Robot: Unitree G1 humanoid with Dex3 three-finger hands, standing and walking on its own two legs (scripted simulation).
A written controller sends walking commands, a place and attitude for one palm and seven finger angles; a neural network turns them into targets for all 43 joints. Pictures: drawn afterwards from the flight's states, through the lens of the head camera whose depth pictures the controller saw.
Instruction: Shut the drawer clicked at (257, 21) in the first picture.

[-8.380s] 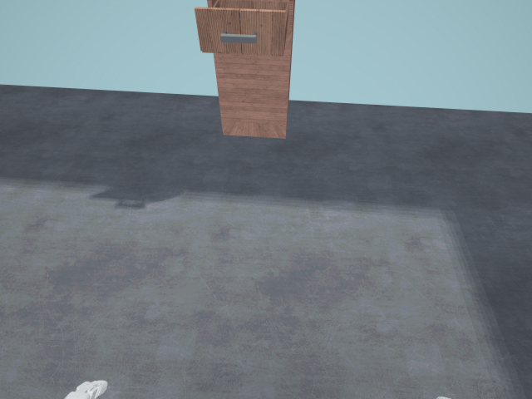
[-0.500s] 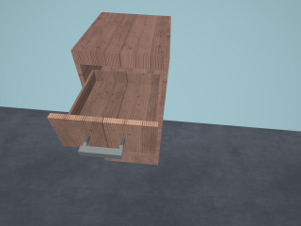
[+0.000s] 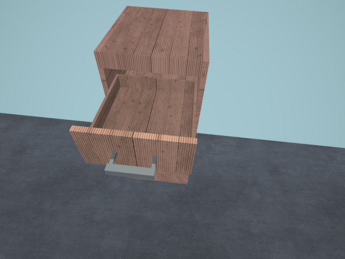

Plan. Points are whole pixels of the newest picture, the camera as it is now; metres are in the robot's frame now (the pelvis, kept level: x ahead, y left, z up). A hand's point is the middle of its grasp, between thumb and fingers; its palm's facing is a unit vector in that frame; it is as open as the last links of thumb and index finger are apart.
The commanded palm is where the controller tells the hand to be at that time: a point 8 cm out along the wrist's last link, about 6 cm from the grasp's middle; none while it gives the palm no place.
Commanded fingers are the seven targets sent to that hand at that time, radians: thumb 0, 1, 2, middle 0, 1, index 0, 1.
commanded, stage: come to a stop and stand still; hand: left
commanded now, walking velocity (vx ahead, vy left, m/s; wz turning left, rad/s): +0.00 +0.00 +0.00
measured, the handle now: (132, 164) +0.37 +0.14 -0.04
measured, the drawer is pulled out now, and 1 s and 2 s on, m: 0.30 0.30 0.30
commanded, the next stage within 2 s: look again from close up in 0.08 s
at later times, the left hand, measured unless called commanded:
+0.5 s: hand out of the picture -0.02 +0.15 -0.18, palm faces +0.03 -0.99 -0.15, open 7.4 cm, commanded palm none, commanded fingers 0.00 0.90 0.90 -0.20 -0.30 -0.20 -0.30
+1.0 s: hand out of the picture -0.03 +0.14 -0.18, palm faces +0.02 -0.99 -0.14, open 7.4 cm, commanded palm none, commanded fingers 0.00 0.90 0.90 -0.20 -0.30 -0.20 -0.30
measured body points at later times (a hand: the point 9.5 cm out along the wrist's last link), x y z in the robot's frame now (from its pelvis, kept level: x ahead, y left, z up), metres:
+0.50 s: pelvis +0.01 +0.00 +0.00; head +0.01 +0.01 +0.45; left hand -0.02 +0.20 -0.16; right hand +0.00 -0.22 -0.16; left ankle +0.02 +0.06 -0.74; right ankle -0.02 -0.14 -0.74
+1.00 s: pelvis +0.02 -0.01 +0.00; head +0.02 -0.01 +0.45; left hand -0.03 +0.19 -0.16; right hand -0.01 -0.22 -0.16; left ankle +0.02 +0.06 -0.74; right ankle -0.02 -0.14 -0.74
